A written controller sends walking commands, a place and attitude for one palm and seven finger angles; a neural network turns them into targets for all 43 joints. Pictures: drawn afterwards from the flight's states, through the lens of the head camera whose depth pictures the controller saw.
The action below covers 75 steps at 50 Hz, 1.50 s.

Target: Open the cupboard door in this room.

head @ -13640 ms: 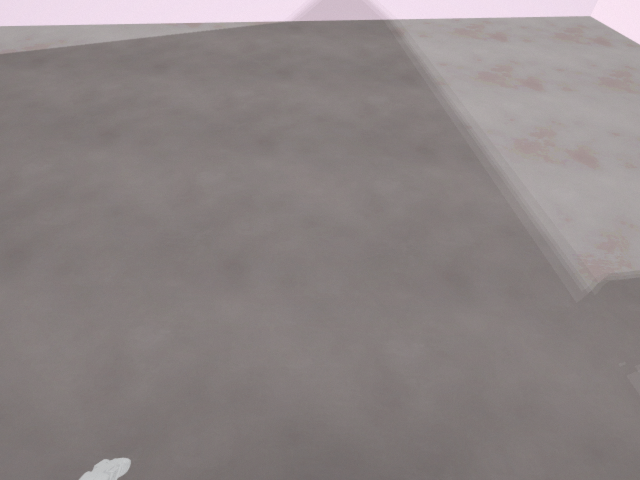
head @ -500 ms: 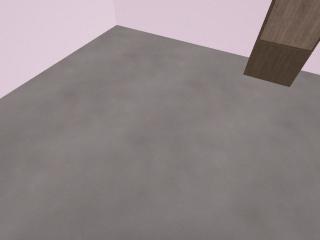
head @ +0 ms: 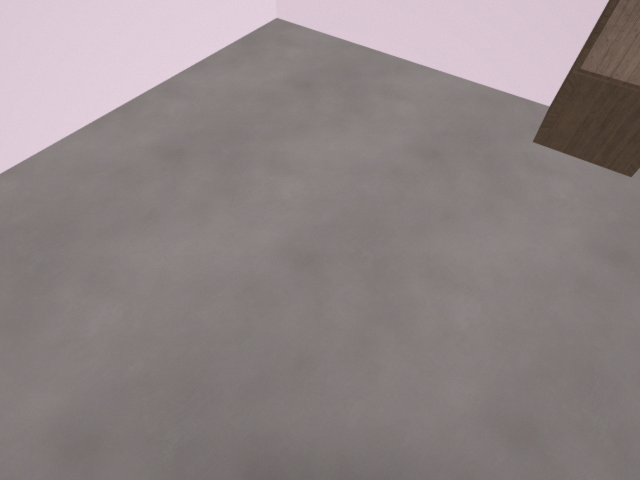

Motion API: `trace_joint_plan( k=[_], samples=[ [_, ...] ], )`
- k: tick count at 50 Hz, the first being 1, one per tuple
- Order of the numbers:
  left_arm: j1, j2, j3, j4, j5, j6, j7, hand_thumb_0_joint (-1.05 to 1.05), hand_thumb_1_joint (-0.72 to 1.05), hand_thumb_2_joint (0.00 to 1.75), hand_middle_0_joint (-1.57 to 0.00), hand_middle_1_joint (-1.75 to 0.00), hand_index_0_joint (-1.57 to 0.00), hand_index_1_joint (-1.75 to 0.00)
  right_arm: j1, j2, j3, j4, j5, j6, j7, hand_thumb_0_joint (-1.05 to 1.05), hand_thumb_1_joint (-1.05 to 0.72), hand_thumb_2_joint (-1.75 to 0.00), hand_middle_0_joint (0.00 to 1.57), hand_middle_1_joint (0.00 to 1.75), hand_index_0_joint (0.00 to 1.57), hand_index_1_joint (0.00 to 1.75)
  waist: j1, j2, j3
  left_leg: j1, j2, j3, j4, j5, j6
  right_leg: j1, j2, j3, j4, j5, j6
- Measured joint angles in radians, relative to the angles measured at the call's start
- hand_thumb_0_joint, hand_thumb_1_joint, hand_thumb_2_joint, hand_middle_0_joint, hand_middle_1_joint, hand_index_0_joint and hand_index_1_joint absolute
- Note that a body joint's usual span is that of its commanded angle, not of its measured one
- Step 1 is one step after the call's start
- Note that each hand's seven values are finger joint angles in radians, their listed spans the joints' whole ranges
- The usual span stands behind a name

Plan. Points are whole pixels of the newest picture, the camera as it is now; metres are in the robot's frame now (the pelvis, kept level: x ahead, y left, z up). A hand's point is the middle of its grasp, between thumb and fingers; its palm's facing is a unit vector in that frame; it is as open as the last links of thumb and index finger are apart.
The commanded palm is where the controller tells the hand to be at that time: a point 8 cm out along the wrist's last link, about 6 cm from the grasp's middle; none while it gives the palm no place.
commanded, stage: turn or walk to find it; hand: left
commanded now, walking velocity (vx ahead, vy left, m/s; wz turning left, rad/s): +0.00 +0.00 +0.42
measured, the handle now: out of the picture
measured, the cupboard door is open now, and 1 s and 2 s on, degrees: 0 0 0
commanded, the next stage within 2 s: none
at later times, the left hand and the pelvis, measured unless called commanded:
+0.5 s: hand out of the picture +0.01 +0.13 -0.13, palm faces +0.27 -0.91 -0.32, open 7.4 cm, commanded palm none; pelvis -0.01 -0.08 +0.01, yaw +16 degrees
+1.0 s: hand out of the picture -0.17 +0.11 -0.18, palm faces +0.54 -0.81 -0.23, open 7.4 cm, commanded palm none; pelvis -0.04 -0.05 +0.00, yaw +29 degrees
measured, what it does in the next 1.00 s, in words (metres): steps on the spot, turning left: right foot, then left foot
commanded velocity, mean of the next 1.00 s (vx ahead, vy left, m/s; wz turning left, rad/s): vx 0.00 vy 0.00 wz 0.42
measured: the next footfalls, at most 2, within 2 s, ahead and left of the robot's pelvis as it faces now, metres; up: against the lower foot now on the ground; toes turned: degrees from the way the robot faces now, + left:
right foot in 0.32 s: +0.02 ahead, -0.15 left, +0.00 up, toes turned +10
left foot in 0.92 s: -0.07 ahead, +0.04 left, +0.00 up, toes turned +31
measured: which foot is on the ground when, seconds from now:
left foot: down 0.00-0.32, up 0.34-0.90, down 0.92-1.00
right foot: down 0.00-0.00, up 0.02-0.30, down 0.32-0.92, up 0.94-1.00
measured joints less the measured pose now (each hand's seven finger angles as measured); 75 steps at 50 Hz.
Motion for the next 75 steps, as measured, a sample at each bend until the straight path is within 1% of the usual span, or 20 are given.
trace_joint_plan(
  k=[5, 8, 12, 15, 16, 18, 20, 24, 28, 38, 43, 45, 46, 49, 54, 60, 67, 70, 72, 75],
  samples=[
    [-0.022, 0.005, 0.006, -0.019, -0.001, 0.017, 0.003, 0.01, 0.91, 0.9, -0.2, -0.3, -0.2, -0.3, 0.013, 0.036, 0.002, -0.036, -0.003, -0.017, -0.007, 0.0, -0.91, -0.9, 0.2, 0.3, 0.2, 0.3, -0.019, -0.009, 0.012, -0.014, -0.021, -0.049, -0.045, 0.042, 0.008, -0.091, 0.041, 0.094, 0.274, -0.177, 0.019],
    [-0.041, -0.003, 0.006, -0.045, -0.004, 0.009, 0.002, 0.01, 0.91, 0.9, -0.2, -0.3, -0.2, -0.3, 0.026, 0.036, -0.001, -0.042, -0.005, -0.015, -0.013, 0.0, -0.91, -0.9, 0.2, 0.3, 0.2, 0.3, -0.022, 0.014, 0.011, -0.016, -0.021, -0.095, -0.101, 0.086, -0.001, -0.12, 0.069, 0.128, 0.356, -0.201, 0.03],
    [-0.057, -0.011, 0.004, -0.081, -0.01, -0.003, 0.001, 0.01, 0.91, 0.9, -0.2, -0.3, -0.2, -0.3, 0.034, 0.018, -0.014, -0.051, -0.007, -0.004, -0.014, 0.0, -0.91, -0.9, 0.2, 0.3, 0.2, 0.3, -0.028, 0.037, 0.008, -0.025, -0.025, -0.142, -0.136, 0.118, -0.026, -0.096, 0.08, 0.159, 0.258, -0.192, 0.042],
    [-0.06, -0.013, 0.002, -0.099, -0.015, -0.016, 0.0, 0.01, 0.91, 0.9, -0.2, -0.3, -0.2, -0.3, 0.04, -0.002, -0.028, -0.059, -0.005, 0.005, -0.011, 0.0, -0.91, -0.9, 0.2, 0.3, 0.2, 0.3, -0.032, 0.045, 0.001, -0.045, -0.037, -0.171, -0.111, 0.114, -0.054, -0.02, 0.08, 0.166, 0.045, -0.082, 0.044],
    [-0.057, -0.016, 0.003, -0.101, -0.014, -0.023, 0.001, 0.01, 0.91, 0.9, -0.2, -0.3, -0.2, -0.3, 0.04, -0.012, -0.034, -0.059, -0.001, 0.008, -0.01, 0.0, -0.91, -0.9, 0.2, 0.3, 0.2, 0.3, -0.03, 0.054, -0.001, -0.056, -0.038, -0.181, -0.083, 0.101, -0.064, 0.004, 0.085, 0.156, -0.011, -0.038, 0.016],
    [-0.046, -0.03, -0.002, -0.102, -0.004, -0.03, 0.002, 0.01, 0.91, 0.9, -0.2, -0.3, -0.2, -0.3, 0.037, -0.033, -0.049, -0.053, 0.001, 0.019, -0.01, 0.0, -0.91, -0.9, 0.2, 0.3, 0.2, 0.3, -0.035, 0.075, 0.001, -0.1, -0.034, -0.146, 0.056, -0.032, -0.047, 0.018, 0.089, 0.128, -0.002, -0.035, -0.037],
    [-0.02, -0.04, -0.002, -0.104, -0.001, -0.031, 0.003, 0.01, 0.91, 0.9, -0.2, -0.3, -0.2, -0.3, 0.037, -0.047, -0.059, -0.049, -0.004, 0.031, -0.009, 0.01, -0.91, -0.9, 0.2, 0.3, 0.2, 0.3, -0.033, 0.062, -0.009, -0.159, -0.045, -0.08, 0.26, -0.122, -0.036, 0.038, 0.065, 0.114, -0.009, -0.045, -0.058],
    [0.027, -0.056, -0.007, -0.093, 0.001, -0.028, 0.002, 0.01, 0.9, 0.9, -0.2, -0.3, -0.2, -0.3, 0.028, -0.073, -0.071, -0.044, -0.005, 0.037, 0.001, 0.01, -0.91, -0.9, 0.2, 0.3, 0.2, 0.3, -0.033, 0.053, -0.015, -0.224, -0.016, -0.006, 0.534, -0.068, -0.042, 0.085, 0.042, 0.082, -0.067, -0.024, -0.065],
    [0.063, -0.07, -0.014, -0.088, 0.0, -0.036, 0.004, 0.01, 0.9, 0.9, -0.2, -0.3, -0.2, -0.3, 0.02, -0.079, -0.067, -0.035, -0.003, 0.043, 0.004, 0.0, -0.91, -0.9, 0.2, 0.3, 0.19, 0.3, -0.029, 0.051, -0.008, -0.22, 0.018, 0.01, 0.593, -0.021, -0.062, 0.103, 0.036, 0.036, -0.094, -0.014, -0.072],
    [0.147, -0.08, -0.018, -0.055, 0.012, -0.039, 0.01, 0.01, 0.9, 0.9, -0.2, -0.3, -0.2, -0.3, -0.059, -0.04, -0.034, -0.021, 0.004, 0.053, 0.002, 0.01, -0.91, -0.9, 0.2, 0.3, 0.19, 0.3, 0.02, 0.026, 0.026, -0.119, 0.047, 0.065, 0.417, -0.117, -0.065, 0.083, 0.026, -0.058, -0.075, -0.025, -0.073],
    [0.168, -0.051, -0.006, -0.028, 0.017, -0.031, 0.009, 0.01, 0.9, 0.9, -0.2, -0.3, -0.2, -0.3, -0.116, -0.01, -0.014, -0.044, 0.013, 0.031, 0.004, 0.01, -0.91, -0.9, 0.2, 0.3, 0.19, 0.3, 0.048, -0.005, 0.037, -0.034, 0.046, 0.119, 0.184, -0.138, -0.041, 0.065, 0.002, -0.096, -0.037, -0.04, -0.052],
    [0.173, -0.034, 0.001, -0.016, 0.013, -0.026, 0.008, 0.01, 0.9, 0.9, -0.2, -0.3, -0.2, -0.3, -0.129, -0.001, -0.009, -0.058, 0.015, 0.018, 0.006, 0.01, -0.91, -0.9, 0.2, 0.3, 0.19, 0.3, 0.049, -0.017, 0.033, 0.018, 0.046, 0.141, 0.048, -0.056, -0.03, 0.054, -0.014, -0.116, 0.001, -0.059, -0.036],
    [0.177, -0.025, 0.004, -0.013, 0.009, -0.022, 0.007, 0.01, 0.9, 0.9, -0.2, -0.3, -0.2, -0.3, -0.131, 0.001, -0.006, -0.066, 0.013, 0.008, 0.007, 0.01, -0.91, -0.9, 0.2, 0.3, 0.19, 0.3, 0.049, -0.022, 0.026, 0.046, 0.042, 0.146, -0.017, -0.023, -0.006, 0.04, -0.025, -0.122, 0.037, -0.076, -0.025],
    [0.155, 0.003, 0.01, -0.004, 0.003, 0.009, 0.01, 0.01, 0.9, 0.9, -0.2, -0.3, -0.2, -0.3, -0.137, 0.021, -0.001, -0.076, 0.01, -0.009, 0.006, 0.0, -0.91, -0.9, 0.2, 0.3, 0.19, 0.3, 0.057, -0.055, 0.025, 0.05, 0.013, 0.145, -0.011, -0.039, 0.045, -0.042, -0.027, -0.02, 0.252, -0.229, 0.023],
    [0.098, 0.013, 0.019, -0.019, 0.003, 0.018, 0.003, 0.01, 0.91, 0.9, -0.19, -0.3, -0.2, -0.3, -0.11, 0.032, 0.006, -0.074, 0.007, -0.013, -0.011, 0.0, -0.91, -0.9, 0.2, 0.3, 0.2, 0.3, 0.042, -0.032, 0.009, 0.089, 0.009, 0.107, -0.091, 0.012, 0.06, -0.149, -0.008, 0.09, 0.482, -0.172, 0.059],
    [0.025, 0.026, 0.027, -0.062, 0.003, 0.01, -0.001, 0.01, 0.91, 0.9, -0.19, -0.3, -0.2, -0.3, -0.051, 0.043, 0.002, -0.061, 0.007, -0.015, -0.008, 0.0, -0.91, -0.9, 0.2, 0.3, 0.2, 0.3, 0.02, -0.032, -0.001, 0.107, -0.005, 0.074, -0.156, 0.059, 0.06, -0.194, -0.021, 0.147, 0.504, -0.08, 0.085],
    [-0.046, 0.012, 0.023, -0.098, -0.001, 0.014, 0.0, 0.01, 0.91, 0.9, -0.19, -0.3, -0.19, -0.3, 0.028, 0.034, -0.017, -0.045, -0.003, -0.008, -0.007, 0.0, -0.91, -0.9, 0.2, 0.3, 0.2, 0.3, -0.03, -0.009, 0.0, 0.066, -0.016, 0.021, -0.15, 0.075, 0.044, -0.141, 0.009, 0.148, 0.337, -0.122, 0.084],
    [-0.068, -0.005, 0.015, -0.113, -0.006, 0.006, -0.001, 0.01, 0.91, 0.9, -0.19, -0.3, -0.19, -0.3, 0.054, 0.021, -0.027, -0.038, -0.005, 0.0, -0.008, 0.0, -0.91, -0.9, 0.2, 0.3, 0.2, 0.3, -0.049, 0.012, 0.004, 0.035, -0.022, -0.006, -0.127, 0.073, 0.027, -0.084, 0.035, 0.14, 0.193, -0.128, 0.073],
    [-0.074, -0.016, 0.008, -0.122, -0.01, -0.006, -0.001, 0.01, 0.91, 0.9, -0.19, -0.3, -0.2, -0.3, 0.071, 0.012, -0.034, -0.033, -0.003, 0.004, -0.007, 0.0, -0.91, -0.9, 0.2, 0.3, 0.2, 0.3, -0.056, 0.021, 0.001, 0.01, -0.03, -0.021, -0.1, 0.065, 0.012, -0.027, 0.049, 0.13, 0.053, -0.057, 0.065],
    [-0.068, -0.046, -0.005, -0.123, -0.003, -0.031, 0.002, 0.01, 0.91, 0.9, -0.19, -0.3, -0.2, -0.3, 0.082, -0.012, -0.048, -0.022, 0.006, 0.014, -0.006, 0.01, -0.91, -0.9, 0.2, 0.3, 0.2, 0.3, -0.059, 0.063, 0.004, -0.047, -0.026, -0.035, 0.038, -0.037, -0.007, 0.019, 0.066, 0.094, -0.033, -0.012, -0.014]
  ],
)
